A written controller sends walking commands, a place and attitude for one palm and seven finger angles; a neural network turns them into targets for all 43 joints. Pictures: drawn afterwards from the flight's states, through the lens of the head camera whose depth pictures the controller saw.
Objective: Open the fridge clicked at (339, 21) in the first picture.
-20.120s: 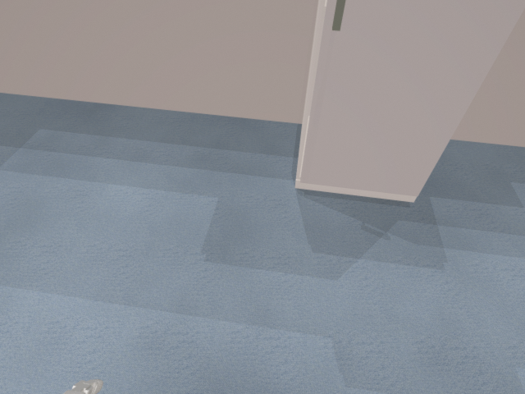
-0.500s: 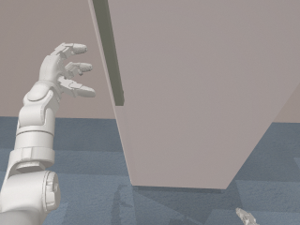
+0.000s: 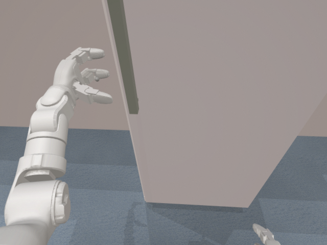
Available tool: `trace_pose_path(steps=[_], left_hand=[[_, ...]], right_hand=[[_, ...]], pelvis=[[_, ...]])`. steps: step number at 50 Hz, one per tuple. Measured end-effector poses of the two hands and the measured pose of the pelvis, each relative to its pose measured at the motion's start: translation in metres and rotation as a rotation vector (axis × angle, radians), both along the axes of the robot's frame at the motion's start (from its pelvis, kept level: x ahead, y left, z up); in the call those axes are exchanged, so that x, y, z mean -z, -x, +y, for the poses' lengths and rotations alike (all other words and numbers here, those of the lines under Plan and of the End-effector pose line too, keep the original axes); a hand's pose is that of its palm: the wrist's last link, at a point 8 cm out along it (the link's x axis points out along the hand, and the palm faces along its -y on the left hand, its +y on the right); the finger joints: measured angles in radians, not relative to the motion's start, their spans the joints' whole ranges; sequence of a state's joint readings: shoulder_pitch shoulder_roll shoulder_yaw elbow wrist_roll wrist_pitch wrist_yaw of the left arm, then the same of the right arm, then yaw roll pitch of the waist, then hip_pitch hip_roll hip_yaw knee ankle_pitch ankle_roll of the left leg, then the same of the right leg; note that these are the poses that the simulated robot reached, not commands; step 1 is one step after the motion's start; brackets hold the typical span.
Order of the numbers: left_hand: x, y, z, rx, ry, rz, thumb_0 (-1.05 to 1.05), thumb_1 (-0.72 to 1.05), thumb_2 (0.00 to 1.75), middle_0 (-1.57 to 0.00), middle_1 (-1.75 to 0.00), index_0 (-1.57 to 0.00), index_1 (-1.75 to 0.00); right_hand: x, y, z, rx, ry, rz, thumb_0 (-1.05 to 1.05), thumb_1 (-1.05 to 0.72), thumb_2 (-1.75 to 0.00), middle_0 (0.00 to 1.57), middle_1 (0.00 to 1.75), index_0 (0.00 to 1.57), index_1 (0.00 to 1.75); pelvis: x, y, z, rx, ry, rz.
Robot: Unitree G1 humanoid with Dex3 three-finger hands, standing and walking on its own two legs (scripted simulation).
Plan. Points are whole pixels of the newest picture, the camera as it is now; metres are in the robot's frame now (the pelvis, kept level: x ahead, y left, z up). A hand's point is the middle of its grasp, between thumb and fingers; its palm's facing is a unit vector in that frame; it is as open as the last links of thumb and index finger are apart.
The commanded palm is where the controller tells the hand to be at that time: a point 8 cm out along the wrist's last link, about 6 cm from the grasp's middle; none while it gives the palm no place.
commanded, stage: feel for the door with the fingertips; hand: left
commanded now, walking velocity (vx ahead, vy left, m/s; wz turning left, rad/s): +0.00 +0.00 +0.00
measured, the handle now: (127, 57) +0.49 +0.11 +0.25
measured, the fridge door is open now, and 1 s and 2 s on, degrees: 0 0 0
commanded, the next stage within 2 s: slide the fingers in behind the handle in 0.84 s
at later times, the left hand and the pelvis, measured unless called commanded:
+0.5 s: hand (109, 77) +0.42 +0.14 +0.24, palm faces +0.00 -1.00 +0.00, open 14.0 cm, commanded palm +0.40 +0.20 +0.23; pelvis +0.00 -0.01 +0.00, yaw -1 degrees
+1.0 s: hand (108, 72) +0.45 +0.15 +0.23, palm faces -0.01 -1.00 +0.00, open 14.0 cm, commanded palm +0.42 +0.20 +0.23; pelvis +0.01 +0.00 +0.00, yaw -1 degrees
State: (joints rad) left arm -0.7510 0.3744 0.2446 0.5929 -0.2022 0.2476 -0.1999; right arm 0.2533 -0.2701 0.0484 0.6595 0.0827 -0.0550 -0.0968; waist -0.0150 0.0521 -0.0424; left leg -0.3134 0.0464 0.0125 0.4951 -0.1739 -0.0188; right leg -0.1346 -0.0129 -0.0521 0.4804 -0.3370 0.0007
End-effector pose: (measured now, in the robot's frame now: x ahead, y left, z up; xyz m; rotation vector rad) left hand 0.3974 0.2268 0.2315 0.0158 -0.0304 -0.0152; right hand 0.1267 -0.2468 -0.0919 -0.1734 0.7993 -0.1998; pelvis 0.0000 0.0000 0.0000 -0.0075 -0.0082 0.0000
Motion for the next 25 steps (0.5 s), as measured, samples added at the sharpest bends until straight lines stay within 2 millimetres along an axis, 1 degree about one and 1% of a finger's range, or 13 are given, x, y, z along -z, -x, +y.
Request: trace_pose_path(steps=[3,8,12,16,19,25], left_hand=[[0.001,-0.001,-0.007,0.009,-0.002,-0.007,-0.01,-0.5,0.3,-0.3,-1.2,-0.3,-1.2],[0.0,-0.003,-0.023,0.032,0.01,-0.029,-0.01,-0.5,0.3,-0.3,-1.2,-0.3,-1.2],[0.001,-0.003,-0.034,0.032,0.019,-0.028,-0.01,-0.5,0.3,-0.3,-1.2,-0.3,-1.2],[0.001,-0.002,-0.041,0.025,0.017,-0.022,-0.01,-0.5,0.3,-0.3,-1.2,-0.3,-1.2],[0.0,-0.002,-0.041,0.013,0.022,-0.017,-0.01,-0.5,0.3,-0.3,-1.2,-0.3,-1.2],[-0.004,-0.002,-0.03,-0.015,0.012,-0.013,-0.01,-0.5,0.3,-0.3,-1.2,-0.3,-1.2]], right_hand=[[0.002,0.007,-0.002,0.009,0.003,0.015,0.01,-0.9,-0.9,0.2,0.3,0.2,0.3],[0.004,0.014,-0.004,0.018,0.0,0.028,0.02,-0.9,-0.9,0.2,0.3,0.2,0.3],[0.004,0.014,-0.003,0.022,-0.011,0.023,0.02,-0.9,-0.9,0.2,0.3,0.2,0.3],[0.003,0.01,-0.001,0.021,-0.021,0.01,0.02,-0.9,-0.9,0.2,0.3,0.2,0.3],[0.002,0.005,0.0,0.017,-0.023,0.001,0.02,-0.9,-0.9,0.2,0.3,0.2,0.3],[-0.001,-0.002,-0.002,0.009,-0.018,-0.01,0.02,-0.9,-0.9,0.2,0.3,0.2,0.3]], pelvis=[[0.0,0.001,0.001,0.001,0.0,0.001],[0.0,0.0,0.001,0.006,-0.002,0.0],[-0.001,-0.001,0.001,0.014,-0.004,-0.002],[-0.001,-0.001,-0.001,0.018,-0.006,-0.007],[-0.001,-0.001,-0.002,0.02,-0.007,-0.011],[-0.001,-0.002,-0.005,0.014,-0.006,-0.013]])
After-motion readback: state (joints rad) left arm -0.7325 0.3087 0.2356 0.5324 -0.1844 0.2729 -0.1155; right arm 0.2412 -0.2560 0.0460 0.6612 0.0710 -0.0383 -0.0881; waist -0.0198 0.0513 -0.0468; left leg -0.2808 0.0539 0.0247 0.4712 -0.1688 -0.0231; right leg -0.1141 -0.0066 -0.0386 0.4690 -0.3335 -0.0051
